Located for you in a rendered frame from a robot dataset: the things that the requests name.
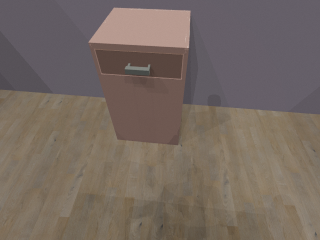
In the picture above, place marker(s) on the drawer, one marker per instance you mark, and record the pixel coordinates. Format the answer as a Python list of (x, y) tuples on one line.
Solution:
[(162, 64)]

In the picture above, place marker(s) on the cabinet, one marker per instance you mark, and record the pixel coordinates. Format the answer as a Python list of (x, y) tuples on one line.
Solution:
[(144, 108)]

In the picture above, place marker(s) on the handle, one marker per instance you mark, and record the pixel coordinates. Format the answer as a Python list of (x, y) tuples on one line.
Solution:
[(135, 70)]

